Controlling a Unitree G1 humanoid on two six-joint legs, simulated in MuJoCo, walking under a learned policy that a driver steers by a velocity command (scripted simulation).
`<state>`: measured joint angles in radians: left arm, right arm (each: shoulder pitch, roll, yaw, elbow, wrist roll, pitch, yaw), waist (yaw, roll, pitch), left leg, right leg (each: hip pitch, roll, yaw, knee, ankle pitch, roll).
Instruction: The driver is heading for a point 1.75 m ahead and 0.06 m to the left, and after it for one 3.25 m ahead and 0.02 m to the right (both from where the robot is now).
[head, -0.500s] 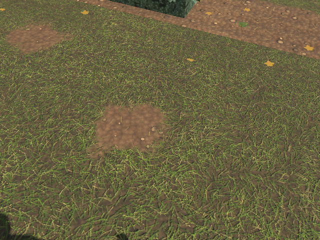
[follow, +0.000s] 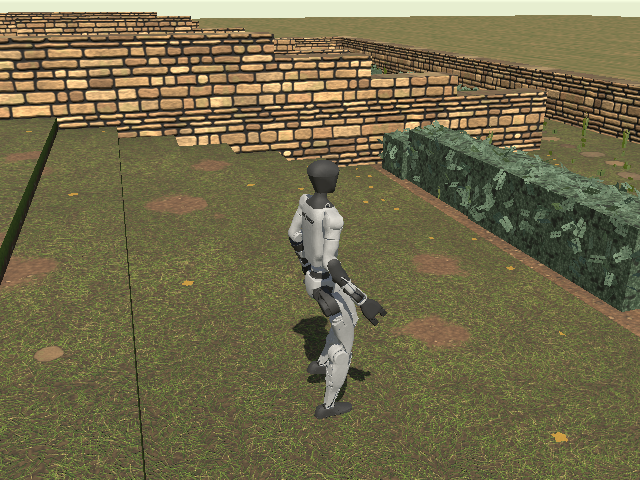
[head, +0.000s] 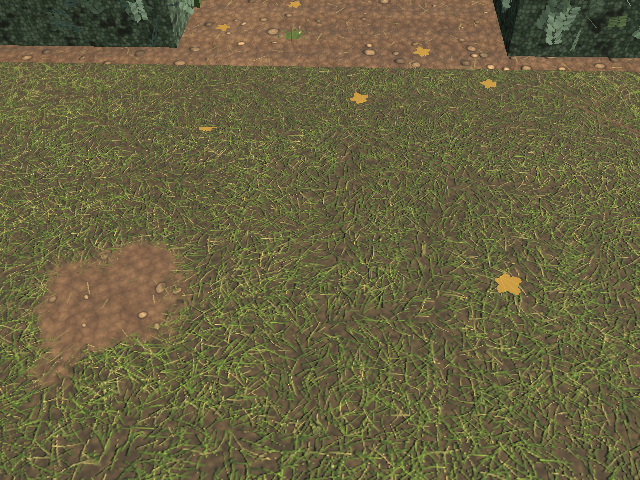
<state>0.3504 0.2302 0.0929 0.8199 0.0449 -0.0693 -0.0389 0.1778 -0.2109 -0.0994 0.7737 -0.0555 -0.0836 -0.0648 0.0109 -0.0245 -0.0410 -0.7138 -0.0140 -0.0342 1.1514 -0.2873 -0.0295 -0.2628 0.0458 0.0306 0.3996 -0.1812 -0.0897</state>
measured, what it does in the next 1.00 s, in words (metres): steps on the spot: left foot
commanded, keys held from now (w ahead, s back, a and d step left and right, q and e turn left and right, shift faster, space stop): e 0.06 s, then no key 0.94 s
